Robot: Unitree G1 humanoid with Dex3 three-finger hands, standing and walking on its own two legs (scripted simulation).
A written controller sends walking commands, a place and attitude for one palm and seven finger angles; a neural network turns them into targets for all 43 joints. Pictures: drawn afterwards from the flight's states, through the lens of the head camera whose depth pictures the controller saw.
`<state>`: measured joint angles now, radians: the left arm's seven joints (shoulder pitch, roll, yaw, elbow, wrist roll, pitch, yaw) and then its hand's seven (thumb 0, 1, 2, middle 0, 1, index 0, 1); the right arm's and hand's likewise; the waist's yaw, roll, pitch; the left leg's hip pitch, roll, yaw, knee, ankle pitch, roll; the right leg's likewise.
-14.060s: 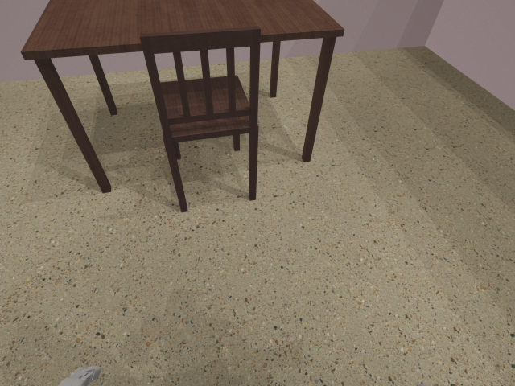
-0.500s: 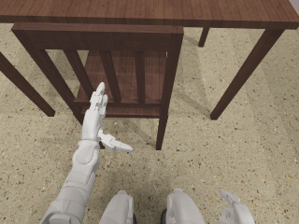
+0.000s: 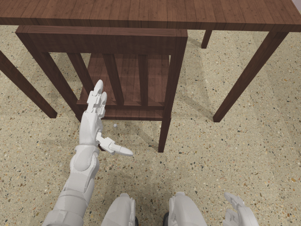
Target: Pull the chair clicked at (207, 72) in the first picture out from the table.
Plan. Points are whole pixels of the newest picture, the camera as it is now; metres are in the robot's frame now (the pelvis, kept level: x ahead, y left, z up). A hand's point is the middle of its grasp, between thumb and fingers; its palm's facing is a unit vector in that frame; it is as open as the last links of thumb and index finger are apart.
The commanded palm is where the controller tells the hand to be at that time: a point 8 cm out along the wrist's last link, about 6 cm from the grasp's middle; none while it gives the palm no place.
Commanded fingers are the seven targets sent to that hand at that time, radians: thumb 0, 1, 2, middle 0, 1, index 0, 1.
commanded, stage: aim the fingers beside a spindle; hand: left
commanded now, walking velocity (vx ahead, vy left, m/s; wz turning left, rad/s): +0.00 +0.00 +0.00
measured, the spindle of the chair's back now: (115, 81) +0.52 +0.11 +0.01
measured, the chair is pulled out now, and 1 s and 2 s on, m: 0.00 0.00 0.00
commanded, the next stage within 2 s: push the fingers through the gap in 0.72 s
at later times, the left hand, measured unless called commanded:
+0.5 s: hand (118, 130) +0.36 +0.09 +0.00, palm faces -0.09 -1.00 -0.02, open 17.0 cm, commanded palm +0.34 +0.15 +0.02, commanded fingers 0.00 -0.50 0.30 -0.06 -0.08 -0.06 -0.08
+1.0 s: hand (121, 122) +0.37 +0.08 +0.03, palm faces -0.07 -1.00 -0.05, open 17.0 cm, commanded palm +0.36 +0.14 +0.02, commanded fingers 0.00 -0.50 0.30 -0.06 -0.08 -0.06 -0.08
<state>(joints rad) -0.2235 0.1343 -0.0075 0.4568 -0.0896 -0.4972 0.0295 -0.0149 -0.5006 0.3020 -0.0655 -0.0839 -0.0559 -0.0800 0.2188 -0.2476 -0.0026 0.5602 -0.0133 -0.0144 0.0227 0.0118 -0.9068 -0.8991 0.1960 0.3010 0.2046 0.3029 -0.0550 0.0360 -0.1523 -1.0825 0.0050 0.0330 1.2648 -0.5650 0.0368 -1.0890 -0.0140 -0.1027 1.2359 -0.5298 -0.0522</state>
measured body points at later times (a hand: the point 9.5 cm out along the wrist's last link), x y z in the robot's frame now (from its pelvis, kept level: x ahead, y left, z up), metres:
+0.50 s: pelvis +0.00 +0.00 +0.00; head +0.11 +0.01 +0.43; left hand +0.36 +0.15 +0.01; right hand +0.14 -0.24 -0.12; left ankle +0.02 +0.10 -0.63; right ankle +0.03 -0.09 -0.63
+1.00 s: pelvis +0.00 +0.00 -0.01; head +0.11 +0.00 +0.43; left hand +0.37 +0.14 +0.03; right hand +0.13 -0.24 -0.13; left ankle +0.02 +0.10 -0.63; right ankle +0.03 -0.09 -0.63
